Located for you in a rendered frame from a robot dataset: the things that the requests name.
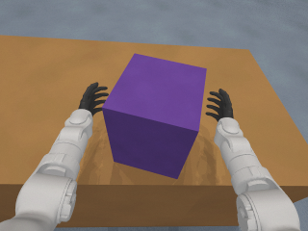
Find robot right forearm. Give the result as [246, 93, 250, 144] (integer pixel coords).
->
[214, 117, 300, 228]

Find robot left upper arm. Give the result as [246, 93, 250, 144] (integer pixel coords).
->
[0, 172, 78, 231]

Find left robot hand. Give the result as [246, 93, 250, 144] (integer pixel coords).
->
[78, 82, 109, 117]

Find robot right upper arm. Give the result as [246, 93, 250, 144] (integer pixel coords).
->
[236, 189, 301, 231]

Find carton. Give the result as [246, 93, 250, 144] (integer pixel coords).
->
[102, 53, 207, 179]

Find robot left forearm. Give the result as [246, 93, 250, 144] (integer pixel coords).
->
[15, 109, 93, 214]

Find right robot hand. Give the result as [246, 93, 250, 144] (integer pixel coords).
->
[205, 89, 234, 122]

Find pedestal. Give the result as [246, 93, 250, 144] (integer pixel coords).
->
[0, 35, 308, 228]

